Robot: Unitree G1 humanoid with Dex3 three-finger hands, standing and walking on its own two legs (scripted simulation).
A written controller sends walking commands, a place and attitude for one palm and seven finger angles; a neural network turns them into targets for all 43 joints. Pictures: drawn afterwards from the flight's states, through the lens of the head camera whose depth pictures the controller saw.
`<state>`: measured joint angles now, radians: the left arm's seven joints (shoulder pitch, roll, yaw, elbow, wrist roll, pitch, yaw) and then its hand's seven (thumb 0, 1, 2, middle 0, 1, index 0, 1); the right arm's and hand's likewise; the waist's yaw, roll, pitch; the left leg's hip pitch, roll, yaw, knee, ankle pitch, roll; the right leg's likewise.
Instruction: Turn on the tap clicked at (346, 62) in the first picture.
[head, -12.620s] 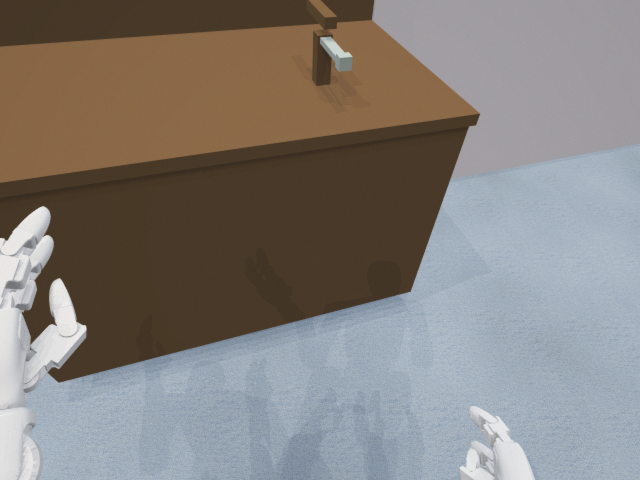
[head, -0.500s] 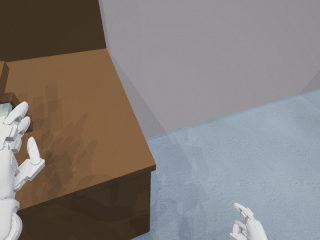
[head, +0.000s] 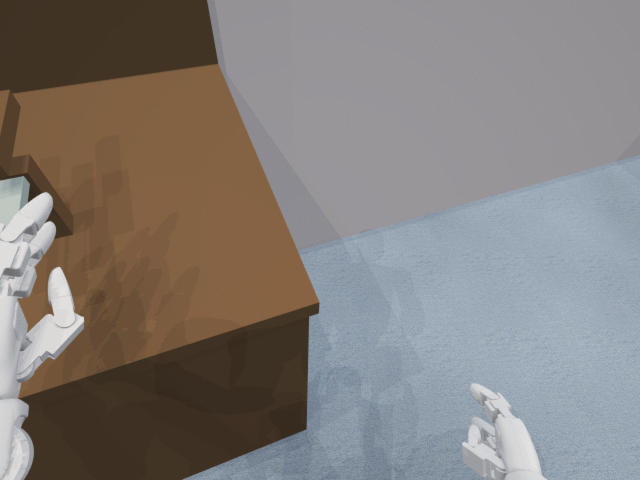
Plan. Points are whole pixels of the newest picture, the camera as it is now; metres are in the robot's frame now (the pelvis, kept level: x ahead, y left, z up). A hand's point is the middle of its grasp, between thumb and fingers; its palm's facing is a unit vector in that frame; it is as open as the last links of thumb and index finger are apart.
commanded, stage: shuffle to correct the standing spot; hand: left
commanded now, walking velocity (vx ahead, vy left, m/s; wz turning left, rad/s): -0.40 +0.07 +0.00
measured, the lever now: (2, 262) +0.28 +0.35 +0.14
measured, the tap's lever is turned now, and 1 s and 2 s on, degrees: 0 0 0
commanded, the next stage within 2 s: come to a stop and stand still in 0.16 s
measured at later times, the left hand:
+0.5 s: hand out of the picture +0.13 +0.27 +0.17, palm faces +0.41 -0.85 -0.33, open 7.4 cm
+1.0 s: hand out of the picture +0.11 +0.29 +0.16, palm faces +0.41 -0.87 -0.28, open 7.4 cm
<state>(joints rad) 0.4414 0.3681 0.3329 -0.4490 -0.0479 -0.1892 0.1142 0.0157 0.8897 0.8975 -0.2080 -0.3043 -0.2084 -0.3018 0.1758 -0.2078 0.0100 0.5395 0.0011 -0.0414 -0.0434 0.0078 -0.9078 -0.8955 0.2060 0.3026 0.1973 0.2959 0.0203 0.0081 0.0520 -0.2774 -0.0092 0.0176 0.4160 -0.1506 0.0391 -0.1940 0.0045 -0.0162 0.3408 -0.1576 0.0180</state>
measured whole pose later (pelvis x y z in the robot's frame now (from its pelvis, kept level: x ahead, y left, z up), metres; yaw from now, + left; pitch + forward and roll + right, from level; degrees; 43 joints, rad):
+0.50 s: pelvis -0.10 +0.03 -0.01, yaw +1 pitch -2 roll -3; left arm 0.36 0.36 0.36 -0.47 -0.02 -0.17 0.13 0.02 0.89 0.90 -0.21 -0.30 -0.21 -0.30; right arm 0.27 -0.17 -0.01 0.62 0.00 -0.08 -0.04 0.01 -0.91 -0.90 0.20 0.30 0.20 0.30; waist -0.02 0.00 0.04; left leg -0.39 -0.03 -0.02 0.49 -0.17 0.05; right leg -0.44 0.07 0.02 1.02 -0.42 0.01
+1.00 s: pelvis -0.12 +0.06 -0.02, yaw -2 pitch -2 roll +2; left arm 0.35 0.33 0.34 -0.47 -0.05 -0.18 0.15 0.02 0.89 0.90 -0.21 -0.30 -0.21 -0.30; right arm 0.19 -0.21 -0.03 0.64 0.00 -0.13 -0.04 0.01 -0.91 -0.90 0.20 0.30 0.20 0.30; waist 0.02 -0.08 0.07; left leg -0.28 0.01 0.10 0.58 -0.26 0.02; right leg -0.24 0.00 0.01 0.86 -0.49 -0.01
